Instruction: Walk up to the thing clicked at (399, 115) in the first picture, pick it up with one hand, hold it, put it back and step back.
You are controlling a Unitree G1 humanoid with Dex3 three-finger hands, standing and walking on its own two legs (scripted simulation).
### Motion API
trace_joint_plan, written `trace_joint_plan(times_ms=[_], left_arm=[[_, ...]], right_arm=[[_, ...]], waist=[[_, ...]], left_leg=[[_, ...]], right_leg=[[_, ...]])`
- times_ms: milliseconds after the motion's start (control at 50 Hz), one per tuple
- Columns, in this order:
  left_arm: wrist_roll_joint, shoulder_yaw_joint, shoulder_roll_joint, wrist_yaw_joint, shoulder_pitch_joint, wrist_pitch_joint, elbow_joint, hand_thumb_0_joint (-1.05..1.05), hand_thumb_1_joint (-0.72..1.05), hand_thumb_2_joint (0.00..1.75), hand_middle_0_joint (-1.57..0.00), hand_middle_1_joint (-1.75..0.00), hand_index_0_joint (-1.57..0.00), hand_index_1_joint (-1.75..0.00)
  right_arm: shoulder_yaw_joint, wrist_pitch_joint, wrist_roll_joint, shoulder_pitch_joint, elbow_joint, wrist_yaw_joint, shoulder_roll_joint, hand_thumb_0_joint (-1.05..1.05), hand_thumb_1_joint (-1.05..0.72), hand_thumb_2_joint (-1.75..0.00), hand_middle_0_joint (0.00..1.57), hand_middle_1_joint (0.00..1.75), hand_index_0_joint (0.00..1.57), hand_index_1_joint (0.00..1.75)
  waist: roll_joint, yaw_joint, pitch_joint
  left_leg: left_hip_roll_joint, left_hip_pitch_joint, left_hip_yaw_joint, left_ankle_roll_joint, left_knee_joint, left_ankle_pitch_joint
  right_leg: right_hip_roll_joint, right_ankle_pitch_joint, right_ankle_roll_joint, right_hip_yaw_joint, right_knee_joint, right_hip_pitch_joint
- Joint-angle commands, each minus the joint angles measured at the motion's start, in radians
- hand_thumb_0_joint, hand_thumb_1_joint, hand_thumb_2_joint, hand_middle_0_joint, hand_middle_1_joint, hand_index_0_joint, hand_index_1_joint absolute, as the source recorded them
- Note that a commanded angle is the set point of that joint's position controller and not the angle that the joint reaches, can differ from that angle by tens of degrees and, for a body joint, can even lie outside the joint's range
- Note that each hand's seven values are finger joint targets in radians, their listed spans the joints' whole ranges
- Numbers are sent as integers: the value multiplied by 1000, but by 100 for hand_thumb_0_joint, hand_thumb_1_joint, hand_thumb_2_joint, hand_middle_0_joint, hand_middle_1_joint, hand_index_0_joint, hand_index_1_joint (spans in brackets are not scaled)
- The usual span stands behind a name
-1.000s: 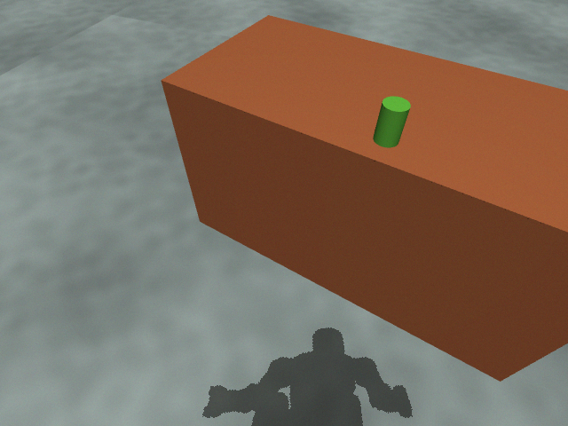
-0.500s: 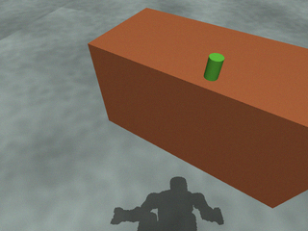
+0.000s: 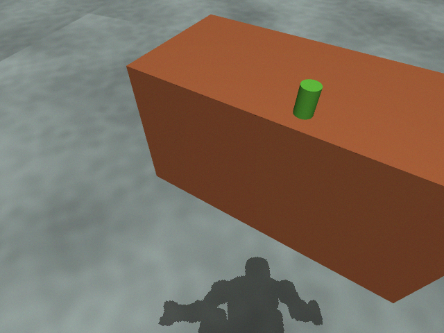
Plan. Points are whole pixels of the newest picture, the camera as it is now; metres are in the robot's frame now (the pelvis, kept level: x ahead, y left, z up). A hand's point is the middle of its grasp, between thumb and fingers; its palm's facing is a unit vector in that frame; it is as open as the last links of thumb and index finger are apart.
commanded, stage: stand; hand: left
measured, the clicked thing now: (307, 99) +0.76 -0.25 -0.03
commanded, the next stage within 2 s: walk up in 0.12 s
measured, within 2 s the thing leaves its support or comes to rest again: neither
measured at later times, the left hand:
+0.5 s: hand (128, 331) +0.15 +0.20 -0.16, palm faces -0.21 -0.88 -0.42, open 7.4 cm
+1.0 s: hand (200, 216) +0.41 +0.07 -0.15, palm faces -0.47 -0.81 -0.36, open 7.4 cm
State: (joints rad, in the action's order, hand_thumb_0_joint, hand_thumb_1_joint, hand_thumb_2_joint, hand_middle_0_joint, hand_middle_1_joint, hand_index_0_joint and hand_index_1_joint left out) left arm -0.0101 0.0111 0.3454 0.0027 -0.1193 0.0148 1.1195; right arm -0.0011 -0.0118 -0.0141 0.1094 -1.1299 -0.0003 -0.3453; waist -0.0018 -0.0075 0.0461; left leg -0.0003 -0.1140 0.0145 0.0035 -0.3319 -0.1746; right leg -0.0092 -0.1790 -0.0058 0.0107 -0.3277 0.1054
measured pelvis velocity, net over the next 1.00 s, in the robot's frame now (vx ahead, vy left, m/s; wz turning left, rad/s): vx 0.21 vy -0.14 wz -0.44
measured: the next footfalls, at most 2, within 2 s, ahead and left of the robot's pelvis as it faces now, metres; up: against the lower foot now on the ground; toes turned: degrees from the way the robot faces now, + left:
right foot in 0.44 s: +0.11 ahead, -0.24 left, +0.00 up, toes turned -17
left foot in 0.76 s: +0.29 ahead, -0.04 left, +0.00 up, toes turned -16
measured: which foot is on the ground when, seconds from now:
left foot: down 0.00-0.44, up 0.46-0.74, down 0.76-1.00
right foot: down 0.00-0.16, up 0.18-0.42, down 0.44-0.78, up 0.80-1.00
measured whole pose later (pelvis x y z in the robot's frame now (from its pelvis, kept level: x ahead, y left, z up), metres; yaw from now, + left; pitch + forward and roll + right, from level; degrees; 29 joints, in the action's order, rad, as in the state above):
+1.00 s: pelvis +0.21 -0.14 -0.01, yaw -25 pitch -2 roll +1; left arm -0.01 -0.06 0.44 0.06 -0.27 0.04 0.83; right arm 0.06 -0.09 -0.03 0.38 -0.82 -0.04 -0.41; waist 0.05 0.05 0.09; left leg -0.06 -0.17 -0.14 -0.01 -0.52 -0.31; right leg -0.04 -0.33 0.01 -0.03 -0.90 0.49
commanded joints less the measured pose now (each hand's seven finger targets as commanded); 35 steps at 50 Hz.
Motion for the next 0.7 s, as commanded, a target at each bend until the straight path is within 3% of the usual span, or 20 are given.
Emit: trace_joint_plan(times_ms=[0, 80, 100, 120, 140, 160, 180, 200, 240, 280, 340, 380, 400, 420, 440, 460, 500, 540, 640, 680], left_arm=[[0, -46, 219, -12, 45, 15, -57, 0, 90, 90, -20, -30, -20, -30], [-1, -45, 212, -11, 37, 16, -60, 0, 90, 90, -20, -30, -20, -30], [-31, -125, 301, 29, -10, -12, -163, 0, 90, 90, -20, -30, -20, -30], [-34, -118, 267, 48, 52, -27, -183, 0, 90, 90, -20, -30, -20, -30], [-38, -123, 246, 63, 139, -37, -232, 0, 90, 90, -20, -30, -20, -30], [-45, -130, 252, 68, 109, -41, -254, 0, 90, 90, -20, -30, -20, -30], [-37, -136, 259, 76, 47, -41, -251, 0, 90, 90, -20, -30, -20, -30], [-33, -140, 267, 87, -5, -41, -246, 0, 90, 90, -20, -30, -20, -30], [-28, -147, 257, 111, -71, -44, -250, 0, 90, 90, -20, -30, -20, -30], [-26, -146, 240, 127, -62, -40, -274, 0, 90, 90, -20, -30, -20, -30], [-31, -155, 243, 126, -123, -29, -268, 0, 90, 90, -20, -30, -20, -30], [-34, -169, 262, 109, -259, -15, -228, 0, 90, 90, -20, -30, -20, -30], [-34, -189, 313, 95, -358, -2, -206, 0, 90, 90, -20, -30, -20, -30], [-38, -216, 400, 72, -441, 5, -213, 0, 90, 90, -20, -30, -20, -30], [-23, -207, 443, 68, -391, 11, -260, 0, 90, 90, -20, -30, -20, -30], [-5, -205, 445, 61, -321, 15, -290, 0, 90, 90, -20, -30, -20, -30], [0, -184, 392, 44, -223, 21, -315, 0, 90, 90, -20, -30, -20, -30], [-3, -169, 356, 38, -203, 24, -329, 0, 90, 90, -20, -30, -20, -30], [-4, -161, 345, 39, -236, 43, -365, 0, 90, 90, -20, -30, -20, -30], [-5, -154, 343, 41, -177, 47, -392, 0, 90, 90, -20, -30, -20, -30]], right_arm=[[35, -19, 6, -35, 62, 11, -211, 0, -90, -90, 20, 30, 20, 30], [39, -18, 5, -39, 61, 10, -220, 0, -90, -90, 20, 30, 20, 30], [119, -42, -17, 35, 134, 12, -335, 0, -90, -90, 20, 30, 20, 30], [143, -49, -23, 119, 108, 16, -369, 0, -90, -90, 20, 30, 20, 30], [168, -55, -21, 163, 119, 23, -410, 0, -90, -90, 20, 30, 20, 30], [169, -62, -17, 128, 156, 25, -404, 0, -90, -90, 20, 30, 20, 30], [168, -69, -15, 89, 185, 27, -389, 0, -90, -90, 20, 30, 20, 30], [164, -73, -18, 50, 207, 24, -367, 0, -90, -90, 20, 30, 20, 30], [164, -73, -34, 4, 247, 17, -352, 0, -90, -90, 20, 30, 20, 30], [167, -75, -40, 2, 269, 9, -347, 0, -90, -90, 20, 30, 20, 30], [170, -66, -42, -15, 288, -2, -360, 0, -90, -90, 20, 30, 20, 30], [156, -50, -41, -7, 298, -6, -327, 0, -90, -90, 20, 30, 20, 30], [133, -42, -44, 33, 303, -8, -274, 0, -90, -90, 20, 30, 20, 30], [98, -40, -30, 36, 339, -13, -190, 0, -90, -90, 20, 30, 20, 30], [107, -41, -12, -4, 372, -17, -241, 0, -90, -90, 20, 30, 20, 30], [120, -44, -6, -26, 362, -16, -301, 0, -90, -90, 20, 30, 20, 30], [121, -51, 7, 74, 312, -22, -307, 0, -90, -90, 20, 30, 20, 30], [120, -48, 2, 162, 290, -30, -294, 0, -90, -90, 20, 30, 20, 30], [126, -55, -18, 151, 346, -45, -274, 0, -90, -90, 20, 30, 20, 30], [132, -67, -18, 193, 348, -43, -277, 0, -90, -90, 20, 30, 20, 30]], waist=[[5, 7, -56], [-1, 4, -53], [43, 45, -71], [-62, 96, -16], [-172, 138, 45], [-96, 102, 64], [-62, 55, 48], [-55, 20, 26], [-124, -10, 31], [-162, 1, 52], [-163, -17, 15], [-12, -69, -32], [165, -107, -78], [420, -153, -24], [341, -117, 13], [175, -88, 73], [127, -28, 69], [154, 2, 45], [130, -16, 36], [110, 29, 41]], left_leg=[[-123, 14, 87, -25, 58, 112], [-120, 14, 85, -28, 60, 83], [-115, 194, 66, -87, -38, -288], [-215, 307, 167, -139, 32, -458], [-404, 227, 338, -219, 181, -531], [-491, 143, 364, -255, 197, -442], [-494, 79, 343, -252, 208, -418], [-454, 68, 271, -229, 191, -373], [-380, 29, 118, -203, 164, -337], [-321, -54, -2, -175, 130, -314], [-284, -143, -78, -153, 12, -384], [-232, -222, -147, -129, -220, -461], [-153, -307, -184, -109, -477, -423], [-37, -533, -198, -53, -801, -491], [-9, -596, -61, -17, -865, -452], [-81, -576, 9, -11, -882, -395], [-126, -515, 15, -25, -803, -286], [-120, -371, 8, -26, -669, -275], [-82, -308, -31, -24, -444, -200], [-72, -185, -46, -28, -364, -147]], right_leg=[[-123, 91, 31, -93, 52, 5], [-122, 72, 31, -97, 65, 11], [-36, -263, 69, -132, -56, 250], [-17, -357, 55, -79, -203, 510], [-12, -305, 31, -50, -497, 610], [-82, -283, 20, -106, -598, 613], [-112, -247, 22, -136, -649, 557], [-132, -219, 18, -142, -651, 518], [-138, -193, 9, -90, -568, 453], [-125, -171, 4, -28, -449, 358], [-75, -140, 21, 72, -366, 180], [-17, -93, 24, 129, -290, 16], [14, -180, 42, 80, -234, -121], [-164, -454, 122, -296, -31, -153], [-355, -532, 264, -740, 176, -33], [-391, -592, 312, -756, 188, 40], [-295, -472, 261, -536, 111, 71], [-230, -376, 223, -393, 63, 171], [-220, -320, 229, -349, 35, 186], [-213, -282, 211, -314, -9, 286]])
